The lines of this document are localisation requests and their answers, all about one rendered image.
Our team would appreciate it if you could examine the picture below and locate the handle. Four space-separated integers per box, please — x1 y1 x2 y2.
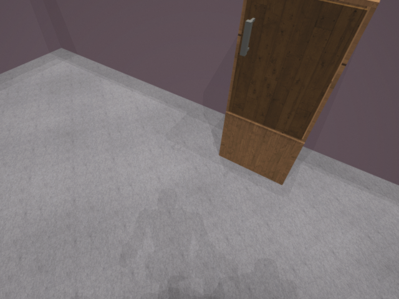
240 18 255 56

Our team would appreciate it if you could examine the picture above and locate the cupboard door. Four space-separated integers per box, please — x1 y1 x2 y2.
228 0 368 140

